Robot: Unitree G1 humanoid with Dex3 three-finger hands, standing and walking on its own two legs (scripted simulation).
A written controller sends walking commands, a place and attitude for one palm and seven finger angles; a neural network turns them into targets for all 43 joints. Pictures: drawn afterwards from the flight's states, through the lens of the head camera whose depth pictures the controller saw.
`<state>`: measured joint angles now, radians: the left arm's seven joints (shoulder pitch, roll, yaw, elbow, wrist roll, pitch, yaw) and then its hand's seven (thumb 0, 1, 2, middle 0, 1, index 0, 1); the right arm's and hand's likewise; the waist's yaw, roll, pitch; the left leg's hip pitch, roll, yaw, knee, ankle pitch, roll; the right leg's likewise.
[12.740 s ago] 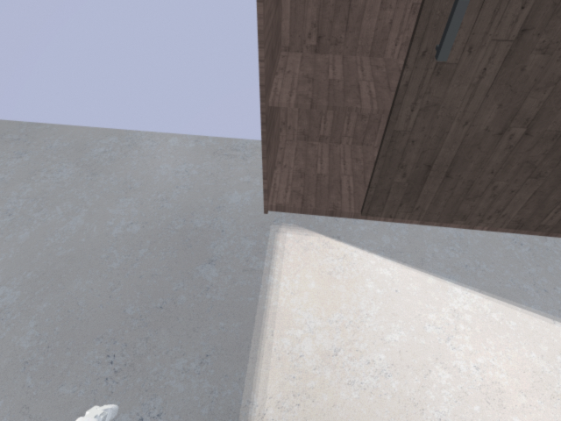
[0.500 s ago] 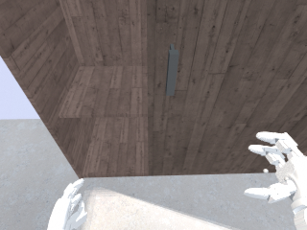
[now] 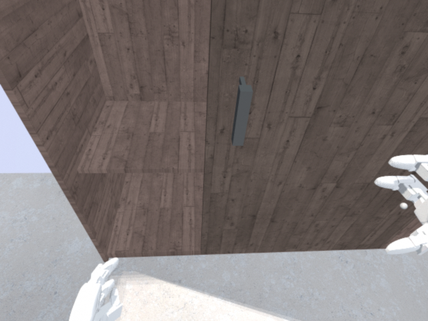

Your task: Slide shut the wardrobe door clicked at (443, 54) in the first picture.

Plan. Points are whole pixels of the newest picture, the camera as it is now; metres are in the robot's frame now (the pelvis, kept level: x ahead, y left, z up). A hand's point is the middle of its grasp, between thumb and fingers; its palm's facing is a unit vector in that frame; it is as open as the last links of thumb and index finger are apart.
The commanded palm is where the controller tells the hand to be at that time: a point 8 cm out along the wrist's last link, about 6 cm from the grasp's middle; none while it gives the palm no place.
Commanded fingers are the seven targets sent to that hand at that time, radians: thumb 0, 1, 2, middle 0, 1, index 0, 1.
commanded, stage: raise the hand with hooked fingers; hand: right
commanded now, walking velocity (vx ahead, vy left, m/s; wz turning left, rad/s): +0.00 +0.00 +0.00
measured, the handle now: (239, 111) +0.55 -0.04 +0.12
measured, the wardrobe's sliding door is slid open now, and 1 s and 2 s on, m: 0.44 0.44 0.44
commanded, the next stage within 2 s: move the hooked fingers beside the handle in 0.42 s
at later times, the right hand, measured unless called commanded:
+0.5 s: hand (387, 205) +0.28 -0.26 +0.15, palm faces +0.00 +1.00 -0.09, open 14.0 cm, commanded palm +0.25 -0.31 +0.15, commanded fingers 0.00 0.50 -0.30 0.30 1.20 0.30 1.20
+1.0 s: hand (340, 172) +0.35 -0.21 +0.15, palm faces -0.06 +1.00 -0.04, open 14.0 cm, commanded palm +0.33 -0.26 +0.14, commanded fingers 0.00 0.50 -0.30 0.30 1.20 0.30 1.20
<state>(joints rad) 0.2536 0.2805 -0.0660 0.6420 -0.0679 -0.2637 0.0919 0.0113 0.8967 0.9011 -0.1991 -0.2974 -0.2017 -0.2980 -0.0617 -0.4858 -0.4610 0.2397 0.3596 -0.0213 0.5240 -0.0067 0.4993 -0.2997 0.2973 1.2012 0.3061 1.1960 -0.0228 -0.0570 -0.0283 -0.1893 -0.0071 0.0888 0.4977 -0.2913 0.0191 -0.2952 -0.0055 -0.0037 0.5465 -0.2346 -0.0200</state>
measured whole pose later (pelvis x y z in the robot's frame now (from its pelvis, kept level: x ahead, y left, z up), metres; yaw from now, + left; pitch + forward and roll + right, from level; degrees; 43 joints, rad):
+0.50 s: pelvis +0.00 +0.01 +0.00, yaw +1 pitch -1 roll +1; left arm 0.25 0.28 -0.05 0.65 -0.07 -0.27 0.10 0.01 0.90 0.90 -0.20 -0.30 -0.20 -0.30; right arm -0.04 -0.45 -0.46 0.26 0.36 -0.03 0.51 -0.01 0.50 -0.30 0.30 1.20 0.31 1.20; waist -0.01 -0.06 -0.03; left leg -0.19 -0.02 0.08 0.51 -0.30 0.03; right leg -0.29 -0.02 -0.01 0.54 -0.24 -0.01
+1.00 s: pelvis +0.01 +0.00 +0.00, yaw +1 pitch +0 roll +0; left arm 0.24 0.27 -0.06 0.66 -0.07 -0.23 0.10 0.01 0.90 0.90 -0.20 -0.30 -0.20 -0.30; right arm -0.26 -0.37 -0.32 0.35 0.29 -0.01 0.37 -0.01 0.50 -0.30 0.30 1.20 0.31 1.20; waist 0.01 -0.05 -0.02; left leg -0.21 0.00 0.06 0.51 -0.30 0.02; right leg -0.29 0.00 -0.03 0.52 -0.24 -0.02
